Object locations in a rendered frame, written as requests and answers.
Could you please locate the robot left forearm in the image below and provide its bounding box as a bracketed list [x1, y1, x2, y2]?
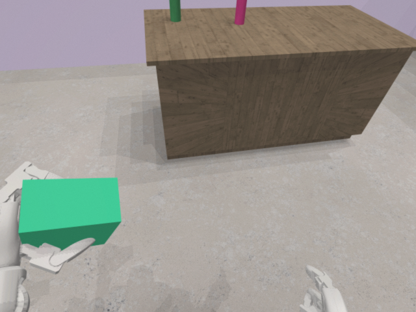
[0, 266, 30, 312]

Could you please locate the robot left hand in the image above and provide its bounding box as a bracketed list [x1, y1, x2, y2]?
[0, 161, 96, 274]

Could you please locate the sponge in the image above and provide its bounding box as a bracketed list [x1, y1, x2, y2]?
[18, 177, 122, 251]

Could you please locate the table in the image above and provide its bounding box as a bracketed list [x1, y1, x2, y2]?
[144, 5, 416, 159]

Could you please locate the robot right hand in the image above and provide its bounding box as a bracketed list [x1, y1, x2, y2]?
[300, 265, 348, 312]

